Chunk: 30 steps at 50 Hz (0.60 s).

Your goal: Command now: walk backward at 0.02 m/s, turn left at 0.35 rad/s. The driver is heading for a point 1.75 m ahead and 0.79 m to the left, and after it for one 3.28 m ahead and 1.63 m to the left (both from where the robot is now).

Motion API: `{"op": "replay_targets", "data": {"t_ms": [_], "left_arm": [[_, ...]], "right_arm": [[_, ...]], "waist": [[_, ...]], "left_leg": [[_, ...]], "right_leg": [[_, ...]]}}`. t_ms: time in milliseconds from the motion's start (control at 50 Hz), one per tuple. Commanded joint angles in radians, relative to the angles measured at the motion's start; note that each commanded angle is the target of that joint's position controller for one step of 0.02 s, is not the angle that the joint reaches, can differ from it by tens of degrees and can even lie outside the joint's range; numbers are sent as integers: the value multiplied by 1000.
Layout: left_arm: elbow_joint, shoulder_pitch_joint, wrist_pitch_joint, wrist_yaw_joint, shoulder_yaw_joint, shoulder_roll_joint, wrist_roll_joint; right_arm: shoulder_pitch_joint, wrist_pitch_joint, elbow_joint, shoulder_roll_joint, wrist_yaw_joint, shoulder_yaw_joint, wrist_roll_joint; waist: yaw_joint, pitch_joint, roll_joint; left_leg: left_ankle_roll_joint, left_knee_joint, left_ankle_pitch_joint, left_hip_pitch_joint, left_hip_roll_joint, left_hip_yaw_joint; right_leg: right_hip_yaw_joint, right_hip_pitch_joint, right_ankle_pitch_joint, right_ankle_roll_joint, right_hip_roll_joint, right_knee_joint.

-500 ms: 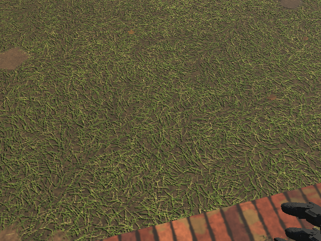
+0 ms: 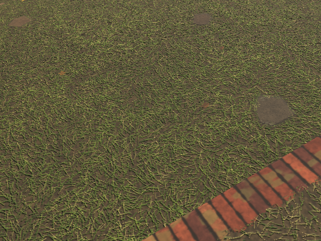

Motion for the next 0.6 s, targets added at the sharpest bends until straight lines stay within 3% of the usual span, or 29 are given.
{"op": "replay_targets", "data": {"t_ms": [20,80,120,160,180,200,220,240,260,280,300,320,340,360,380,420,460,520,580,600], "left_arm": [[-68,-48,-12,37,44,154,-12],[-59,-23,2,41,68,187,-10],[-57,-27,6,30,84,211,-18],[-55,-11,-4,11,104,247,-41],[-57,-37,-14,2,108,256,-56],[-59,-89,-22,-6,107,251,-68],[-56,-128,-27,-12,100,216,-64],[-69,-171,-34,-18,87,150,-44],[-116,-250,-51,-30,60,47,-28],[-202,-325,-96,-46,55,55,-57],[-216,-381,-134,-62,65,120,-91],[-202,-350,-157,-73,74,151,-82],[-170,-297,-169,-73,76,149,-51],[-156,-270,-174,-73,83,166,-30],[-145,-265,-171,-76,90,174,-31],[-137,-296,-164,-79,82,154,-31],[-144,-352,-164,-84,68,119,-36],[-173,-435,-172,-97,63,104,-52],[-182,-426,-186,-103,87,164,-63],[-171,-367,-193,-102,98,173,-61]], "right_arm": [[-111,-12,-129,-49,8,8,-2],[-124,-6,-176,-8,38,34,2],[-100,-5,-194,-6,57,40,10],[-61,-4,-199,-29,70,35,18],[-24,-5,-188,-41,74,28,20],[50,-8,-156,-38,76,23,22],[151,-16,-101,-26,72,17,24],[277,-25,-38,-37,62,4,25],[370,-46,-32,-125,53,-16,11],[305,-95,-121,-163,74,-4,-4],[247,-120,-135,-128,76,1,-7],[213,-131,-147,-88,72,17,-2],[187,-125,-163,-75,65,23,7],[151,-116,-179,-60,55,32,9],[146,-110,-187,-45,42,40,4],[181,-105,-178,-59,20,37,0],[209,-102,-158,-61,6,36,11],[238,-102,-131,-64,3,34,30],[235,-96,-113,-90,-1,24,38],[222,-90,-112,-90,1,18,31]], "waist": [[41,12,-147],[73,-18,-198],[72,-19,-224],[73,-55,-221],[45,-44,-216],[-10,-19,-195],[-62,8,-141],[-107,45,5],[-137,89,286],[-117,69,266],[-114,114,128],[-75,116,70],[-45,97,15],[-19,99,15],[-11,96,25],[-25,94,33],[-44,107,53],[-73,120,96],[-62,112,143],[-31,59,185]], "left_leg": [[-30,-98,6,-115,59,-29],[-27,-288,-87,-16,116,45],[5,-396,-171,106,118,104],[60,-469,-166,204,104,162],[99,-518,-155,269,98,183],[139,-599,-114,370,87,216],[169,-668,-94,490,53,249],[207,-738,-144,604,41,186],[314,-841,-261,716,261,-250],[479,-1089,-438,765,400,-785],[482,-1144,-492,785,448,-797],[446,-1102,-431,786,420,-713],[412,-1064,-354,744,370,-602],[385,-1062,-288,670,322,-505],[365,-1075,-248,621,284,-447],[343,-1087,-117,567,241,-366],[317,-1078,-15,497,194,-295],[296,-1071,19,422,184,-287],[282,-1031,86,477,206,-351],[284,-1004,200,463,215,-356]], "right_leg": [[162,163,137,-174,-273,-192],[137,202,184,-186,-301,-165],[95,137,242,-188,-298,-146],[116,87,-114,-182,-323,-215],[129,30,-295,-166,-331,-248],[104,-53,-414,-138,-318,-246],[30,-147,-454,-100,-272,-163],[-82,-271,-424,-49,-192,84],[-156,-596,-361,24,-72,623],[61,-839,-302,26,74,746],[135,-935,-208,3,9,778],[144,-934,-115,-8,-13,757],[141,-863,-41,0,-30,708],[133,-784,32,14,-37,614],[123,-709,96,32,-27,543],[94,-619,208,63,9,400],[73,-511,302,76,49,240],[52,-368,337,75,81,90],[85,-262,299,58,80,-12],[78,-154,300,54,89,43]]}}
Velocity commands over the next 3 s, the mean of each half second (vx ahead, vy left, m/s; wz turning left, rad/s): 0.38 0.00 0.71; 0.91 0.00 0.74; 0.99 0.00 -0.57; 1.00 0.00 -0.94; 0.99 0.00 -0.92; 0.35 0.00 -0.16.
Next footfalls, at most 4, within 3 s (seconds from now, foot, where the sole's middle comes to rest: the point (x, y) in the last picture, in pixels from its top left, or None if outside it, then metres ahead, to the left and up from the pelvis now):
0.24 left None -0.03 0.13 -0.77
0.66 right None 0.41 0.07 -0.77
1.20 left None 0.49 0.71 -0.96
1.60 right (40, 182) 0.95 0.76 -0.96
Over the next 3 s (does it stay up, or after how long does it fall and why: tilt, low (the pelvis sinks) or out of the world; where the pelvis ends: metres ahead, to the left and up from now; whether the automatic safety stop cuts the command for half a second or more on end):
stays up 1.82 0.67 -0.20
